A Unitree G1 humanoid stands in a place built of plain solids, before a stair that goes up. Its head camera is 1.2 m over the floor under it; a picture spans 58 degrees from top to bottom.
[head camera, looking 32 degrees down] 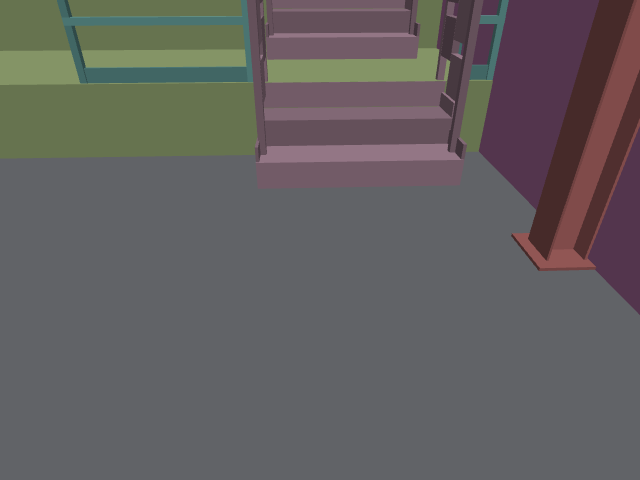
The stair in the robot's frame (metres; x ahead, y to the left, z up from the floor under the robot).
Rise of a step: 0.18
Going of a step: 0.30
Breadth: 1.32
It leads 2 degrees to the left of straight ahead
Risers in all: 3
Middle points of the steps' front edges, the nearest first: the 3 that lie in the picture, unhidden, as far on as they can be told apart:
2.57 -0.26 0.18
2.87 -0.25 0.35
3.17 -0.23 0.53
